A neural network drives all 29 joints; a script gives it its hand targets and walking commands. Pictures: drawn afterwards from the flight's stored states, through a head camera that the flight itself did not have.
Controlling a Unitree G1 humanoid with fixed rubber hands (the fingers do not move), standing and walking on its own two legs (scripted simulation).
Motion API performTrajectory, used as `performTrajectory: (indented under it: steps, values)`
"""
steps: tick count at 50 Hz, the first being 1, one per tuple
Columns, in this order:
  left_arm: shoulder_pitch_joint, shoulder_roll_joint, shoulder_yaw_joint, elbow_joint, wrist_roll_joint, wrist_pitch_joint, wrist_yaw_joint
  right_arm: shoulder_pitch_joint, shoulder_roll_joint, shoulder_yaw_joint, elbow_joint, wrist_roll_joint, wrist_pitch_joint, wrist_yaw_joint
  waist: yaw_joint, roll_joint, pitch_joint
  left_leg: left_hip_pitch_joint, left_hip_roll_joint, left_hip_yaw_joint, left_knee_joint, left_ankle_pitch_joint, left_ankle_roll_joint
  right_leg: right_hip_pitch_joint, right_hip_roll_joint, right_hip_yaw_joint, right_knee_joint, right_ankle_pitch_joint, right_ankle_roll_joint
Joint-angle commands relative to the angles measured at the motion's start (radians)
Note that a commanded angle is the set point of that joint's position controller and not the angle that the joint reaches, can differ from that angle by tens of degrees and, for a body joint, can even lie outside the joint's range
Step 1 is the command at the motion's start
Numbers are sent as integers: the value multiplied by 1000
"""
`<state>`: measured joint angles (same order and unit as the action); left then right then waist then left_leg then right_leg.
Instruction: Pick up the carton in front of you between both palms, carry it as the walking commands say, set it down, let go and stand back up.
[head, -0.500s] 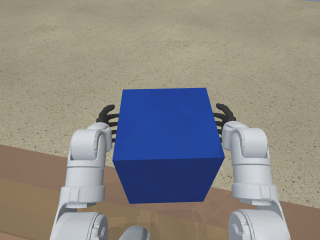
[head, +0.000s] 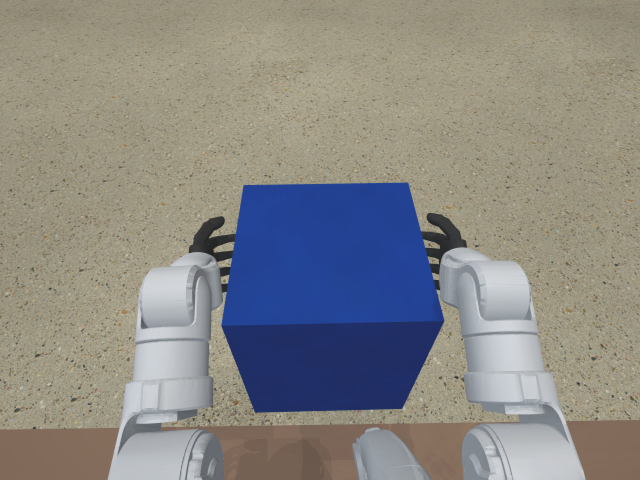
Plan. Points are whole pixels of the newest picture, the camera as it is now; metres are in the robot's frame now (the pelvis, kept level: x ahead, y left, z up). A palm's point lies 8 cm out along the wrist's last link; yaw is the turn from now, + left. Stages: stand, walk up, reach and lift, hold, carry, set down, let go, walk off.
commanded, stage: carry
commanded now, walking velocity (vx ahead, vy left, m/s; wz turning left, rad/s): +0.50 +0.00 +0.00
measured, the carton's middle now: (327, 303) +0.34 -0.04 +0.01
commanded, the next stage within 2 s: none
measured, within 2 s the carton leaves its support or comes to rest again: neither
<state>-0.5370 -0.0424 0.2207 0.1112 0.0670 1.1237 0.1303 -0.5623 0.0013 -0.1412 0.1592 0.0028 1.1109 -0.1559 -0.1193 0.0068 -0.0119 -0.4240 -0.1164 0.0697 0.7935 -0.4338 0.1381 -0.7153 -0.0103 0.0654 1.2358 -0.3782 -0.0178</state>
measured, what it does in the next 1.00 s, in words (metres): goes down: right foot 0.11 m lower, then left foot 0.11 m lower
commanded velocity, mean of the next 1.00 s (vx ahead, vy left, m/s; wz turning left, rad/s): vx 0.50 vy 0.00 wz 0.00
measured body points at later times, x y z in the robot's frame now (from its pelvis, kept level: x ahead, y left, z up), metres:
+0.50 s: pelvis +0.36 -0.04 -0.12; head +0.39 -0.05 +0.33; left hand +0.69 +0.15 -0.05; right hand +0.73 -0.15 -0.05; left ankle +0.47 +0.11 -0.78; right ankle +0.29 -0.09 -0.82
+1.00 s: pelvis +0.71 -0.01 -0.20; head +0.77 +0.00 +0.25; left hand +1.08 +0.11 -0.14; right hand +1.06 -0.19 -0.14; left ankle +0.66 +0.04 -0.93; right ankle +0.84 -0.16 -0.86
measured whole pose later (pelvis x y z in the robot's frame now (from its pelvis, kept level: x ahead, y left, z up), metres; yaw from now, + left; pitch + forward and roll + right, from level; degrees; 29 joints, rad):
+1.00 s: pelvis +0.71 -0.01 -0.20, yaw +0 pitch +5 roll -1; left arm -0.49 -0.06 0.20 -0.01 0.07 1.10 0.14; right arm -0.51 0.04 -0.19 0.04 0.00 1.07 -0.15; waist -0.09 -0.01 0.03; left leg -0.28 -0.07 0.06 0.55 -0.37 0.10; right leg -0.81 -0.05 0.00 1.01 -0.24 -0.02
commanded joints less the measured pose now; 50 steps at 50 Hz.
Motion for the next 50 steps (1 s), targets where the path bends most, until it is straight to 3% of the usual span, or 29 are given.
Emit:
performTrajectory:
  steps: [1, 5, 7, 8, 9, 10, 11, 12, 13, 14, 15, 16, 18, 20, 22, 23, 25, 30, 32, 33, 34, 35, 36, 37, 38, 39, 42, 45, 50]
  values:
    - [-661, -985, -622, -140, -317, -59, -199, -789, 1201, 701, -189, 506, -48, 290, 21, 23, -434, 430, 237, -396, -70, 626, 88, -152, -24, -4, -177, 316, -18]
    - [-642, -974, -668, -184, -313, -67, -184, -700, 1167, 691, -190, 493, -65, 292, -36, 55, -384, 328, 145, -289, -33, 475, 76, 60, 49, -125, -592, 607, -14]
    - [-640, -943, -679, -206, -316, -58, -179, -674, 1129, 684, -188, 485, -64, 289, -20, 103, -352, 201, 118, -209, 22, 391, 50, 269, 69, -163, -721, 750, -25]
    - [-615, -920, -684, -199, -308, -53, -176, -658, 1115, 676, -177, 476, -60, 288, 18, 129, -412, 181, 139, -169, 117, 422, 26, 405, 72, -176, -630, 866, -47]
    - [-603, -905, -688, -195, -308, -47, -178, -616, 1097, 673, -159, 455, -55, 288, 82, 140, -434, 189, 142, -126, 219, 527, -1, 473, 76, -186, -646, 791, -57]
    - [-600, -890, -690, -190, -316, -39, -183, -601, 1081, 668, -148, 435, -50, 286, 173, 91, -448, 128, 158, -90, 409, 678, -28, 623, 60, -177, -711, 740, -77]
    - [-563, -869, -676, -159, -320, -30, -190, -607, 1056, 648, -135, 418, -38, 284, 274, -49, -413, 4, 117, -37, 686, 602, -69, 746, 46, -165, -800, 678, -110]
    - [-549, -853, -665, -135, -328, -15, -199, -611, 1022, 616, -115, 395, -30, 278, 241, -173, -353, -228, 34, 7, 905, -178, -77, 852, -89, -44, -679, 986, -117]
    - [-571, -836, -665, -83, -344, -6, -204, -583, 993, 591, -83, 370, -4, 265, 173, -224, -465, -441, 29, -112, 943, -230, -98, 1093, -251, 277, -517, 1149, -238]
    - [-589, -876, -675, -67, -386, -3, -212, -562, 946, 555, -87, 331, 8, 252, 214, -181, -517, -544, 59, -131, 911, -182, -103, 1080, -322, 496, -625, 696, -339]
    - [-664, -925, -703, -105, -430, -4, -223, -612, 948, 540, -111, 313, 11, 243, 223, -67, -476, -577, 102, -186, 838, -130, -93, 997, -301, 560, -642, 486, -351]
    - [-744, -971, -723, -127, -471, -4, -232, -633, 960, 523, -111, 300, 11, 237, 203, 34, -442, -558, 133, -189, 702, -65, -97, 895, -274, 539, -641, 459, -324]
    - [-842, -1069, -764, -142, -543, -16, -249, -631, 966, 487, -110, 258, -1, 230, 175, 69, -391, -459, 149, -187, 518, -23, -113, 669, -270, 536, -673, 425, -324]
    - [-877, -1130, -774, -141, -578, -35, -262, -654, 995, 494, -115, 241, -19, 225, 188, -16, -357, -369, 141, -115, 359, 7, -131, 572, -234, 444, -726, 485, -289]
    - [-844, -1153, -767, -132, -583, -55, -268, -643, 1025, 522, -134, 242, -35, 223, 201, -81, -413, -429, 163, -112, 389, 237, -104, 678, -193, 361, -641, 631, -239]
    - [-836, -1165, -768, -135, -585, -62, -269, -649, 1030, 531, -150, 237, -42, 220, 234, -35, -398, -513, 164, -119, 220, 392, -98, 753, -97, 275, -552, 542, -204]
    - [-785, -1152, -764, -135, -578, -70, -270, -630, 1033, 550, -167, 231, -49, 212, 267, -26, -407, -423, 118, -47, -1, 580, -97, 748, -38, 189, -507, 532, -185]
    - [-689, -1081, -755, -147, -552, -77, -268, -613, 973, 600, -248, 228, -44, 193, 283, -126, -350, -60, 67, 36, -364, 871, -75, 608, 19, 83, -383, 356, -142]
    - [-652, -1050, -753, -124, -534, -67, -265, -588, 922, 589, -242, 221, -31, 191, 222, -126, -357, 60, 91, 27, -478, 873, -44, 632, -2, 69, -239, 477, -118]
    - [-643, -1038, -752, -115, -530, -61, -264, -567, 899, 580, -228, 215, -27, 194, 128, -94, -411, 262, 106, 26, -502, 819, -38, 576, -11, 20, -101, 576, -100]
    - [-658, -1024, -751, -102, -519, -58, -261, -561, 876, 567, -222, 212, -17, 201, 111, 7, -416, 441, 204, -47, -445, 894, -18, 391, 44, -39, 165, 222, -59]
    - [-671, -1006, -736, -90, -512, -41, -254, -561, 842, 553, -194, 217, -7, 205, 118, 168, -540, 876, 458, -297, -73, 1357, 103, 7, 72, -20, 406, -360, 5]
    - [-655, -970, -709, -74, -501, -22, -243, -509, 844, 549, -129, 236, 2, 208, 31, 210, -653, 1021, 564, -555, -114, 1074, 228, -204, 76, -2, 518, -369, 24]
    - [-668, -970, -706, -98, -488, -14, -232, -508, 889, 562, -138, 267, 4, 216, 27, 149, -689, 936, 529, -647, -220, 579, 244, -231, 36, -1, 476, -281, -6]
    - [-701, -976, -700, -120, -472, -18, -224, -566, 959, 595, -188, 317, 5, 227, 45, -32, -558, 736, 409, -540, -308, 418, 141, -185, 2, -5, 278, -100, -26]
    - [-709, -1010, -686, -147, -461, -18, -217, -678, 1004, 628, -243, 349, -2, 235, 57, 67, -567, 679, 451, -569, -303, 528, 169, -165, 4, -10, 290, -74, -16]
    - [-701, -1039, -685, -180, -408, -33, -201, -756, 1112, 680, -284, 442, -19, 259, 74, 43, -499, 484, 371, -455, -335, 515, 143, -93, -27, -34, 103, -71, 1]
    - [-646, -1030, -691, -191, -362, -53, -187, -731, 1147, 704, -283, 461, -34, 277, 56, 104, -504, 546, 341, -374, -307, 734, 128, -162, -36, -64, -27, 22, 4]
    - [-599, -996, -729, -212, -329, -78, -183, -667, 1125, 723, -270, 450, -56, 294, 36, 96, -449, 557, 271, -228, -303, 922, 71, -70, -3, -134, -381, 241, -6]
